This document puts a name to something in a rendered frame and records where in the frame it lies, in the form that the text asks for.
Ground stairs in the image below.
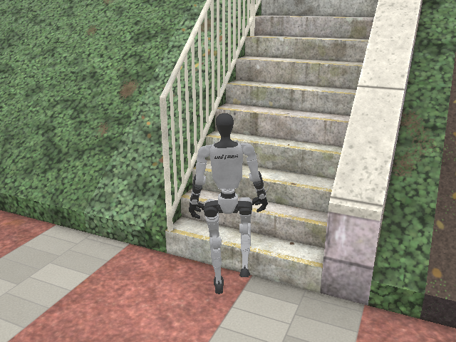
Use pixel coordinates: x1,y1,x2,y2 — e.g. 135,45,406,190
165,0,378,293

